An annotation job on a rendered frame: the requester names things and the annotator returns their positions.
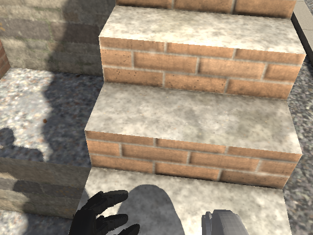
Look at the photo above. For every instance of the robot right thigh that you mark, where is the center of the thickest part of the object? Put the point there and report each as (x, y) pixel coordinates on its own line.
(222, 222)

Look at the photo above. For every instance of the left robot hand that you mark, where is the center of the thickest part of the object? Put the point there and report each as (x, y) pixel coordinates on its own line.
(84, 220)

